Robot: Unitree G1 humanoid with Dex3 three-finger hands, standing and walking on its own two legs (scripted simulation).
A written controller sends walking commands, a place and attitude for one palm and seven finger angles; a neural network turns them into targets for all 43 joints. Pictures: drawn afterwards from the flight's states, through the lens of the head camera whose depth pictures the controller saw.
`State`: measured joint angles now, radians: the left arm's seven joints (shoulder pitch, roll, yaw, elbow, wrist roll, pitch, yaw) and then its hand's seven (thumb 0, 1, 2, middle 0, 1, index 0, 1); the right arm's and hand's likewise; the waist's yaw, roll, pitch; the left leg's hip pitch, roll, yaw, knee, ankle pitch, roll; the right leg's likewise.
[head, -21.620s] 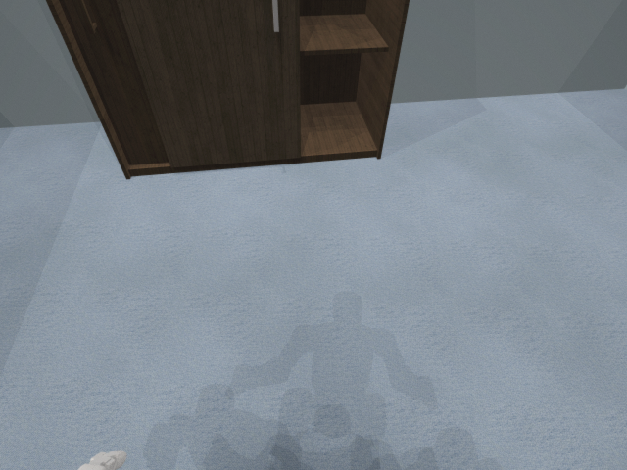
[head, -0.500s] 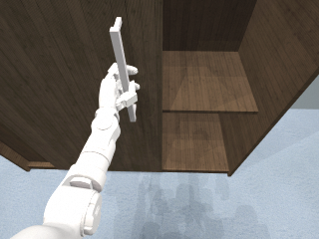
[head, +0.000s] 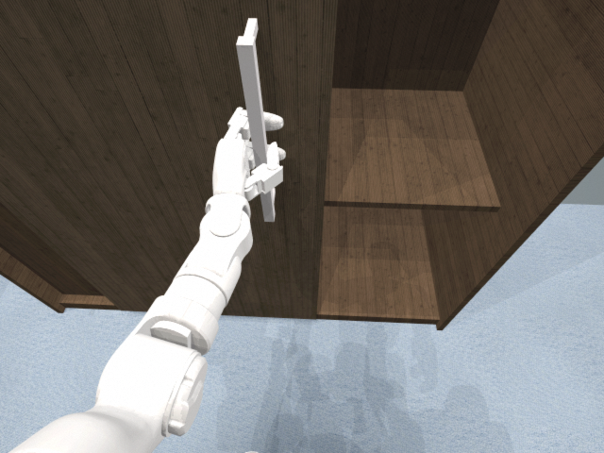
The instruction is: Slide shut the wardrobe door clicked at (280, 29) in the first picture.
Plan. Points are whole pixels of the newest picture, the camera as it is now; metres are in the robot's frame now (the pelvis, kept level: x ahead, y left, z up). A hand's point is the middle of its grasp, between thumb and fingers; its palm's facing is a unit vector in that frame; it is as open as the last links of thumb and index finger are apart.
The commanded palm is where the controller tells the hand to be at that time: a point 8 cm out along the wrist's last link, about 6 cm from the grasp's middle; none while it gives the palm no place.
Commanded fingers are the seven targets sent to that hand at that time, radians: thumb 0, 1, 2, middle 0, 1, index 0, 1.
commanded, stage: tug the door sideways, standing still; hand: left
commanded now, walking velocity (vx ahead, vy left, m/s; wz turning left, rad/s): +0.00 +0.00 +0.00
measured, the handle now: (262, 141) +0.52 +0.05 +0.10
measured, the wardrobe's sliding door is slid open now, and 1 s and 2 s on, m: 0.40 0.37 0.04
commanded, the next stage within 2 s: step sideways, sliding the door along in 0.08 s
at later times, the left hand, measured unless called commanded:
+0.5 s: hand (290, 167) +0.46 +0.01 +0.11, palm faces -0.14 -0.98 -0.16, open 5.7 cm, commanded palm +0.45 +0.05 +0.11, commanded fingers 0.00 0.90 0.90 -0.45 -1.40 -0.45 -1.40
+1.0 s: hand (308, 167) +0.46 -0.01 +0.11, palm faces +0.07 -0.98 -0.19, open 6.1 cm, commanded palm +0.44 -0.03 +0.11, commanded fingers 0.00 0.90 0.90 -0.45 -1.40 -0.45 -1.40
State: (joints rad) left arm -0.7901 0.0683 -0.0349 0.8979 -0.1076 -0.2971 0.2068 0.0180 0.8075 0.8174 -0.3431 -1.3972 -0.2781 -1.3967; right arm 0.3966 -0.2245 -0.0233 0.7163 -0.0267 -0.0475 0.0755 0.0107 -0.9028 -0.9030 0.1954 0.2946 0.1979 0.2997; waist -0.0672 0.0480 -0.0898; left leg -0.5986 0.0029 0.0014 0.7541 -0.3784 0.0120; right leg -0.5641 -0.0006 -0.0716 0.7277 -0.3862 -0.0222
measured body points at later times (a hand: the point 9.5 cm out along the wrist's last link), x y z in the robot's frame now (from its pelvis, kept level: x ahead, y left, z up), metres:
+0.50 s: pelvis +0.00 -0.02 +0.01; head +0.06 -0.06 +0.45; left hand +0.46 +0.07 +0.12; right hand +0.08 -0.26 -0.14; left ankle -0.01 +0.11 -0.71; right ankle -0.01 -0.11 -0.71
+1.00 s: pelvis +0.03 -0.15 +0.00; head +0.12 -0.16 +0.44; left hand +0.45 +0.04 +0.12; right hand +0.19 -0.36 -0.14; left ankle +0.00 +0.07 -0.71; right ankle +0.12 -0.28 -0.71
